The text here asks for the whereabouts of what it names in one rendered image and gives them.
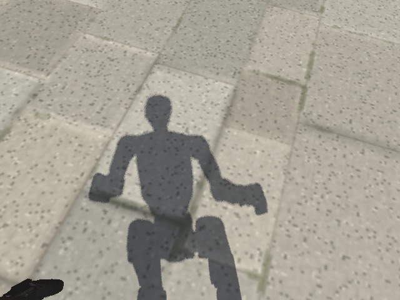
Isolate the left robot hand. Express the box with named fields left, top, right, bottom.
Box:
left=0, top=279, right=64, bottom=300

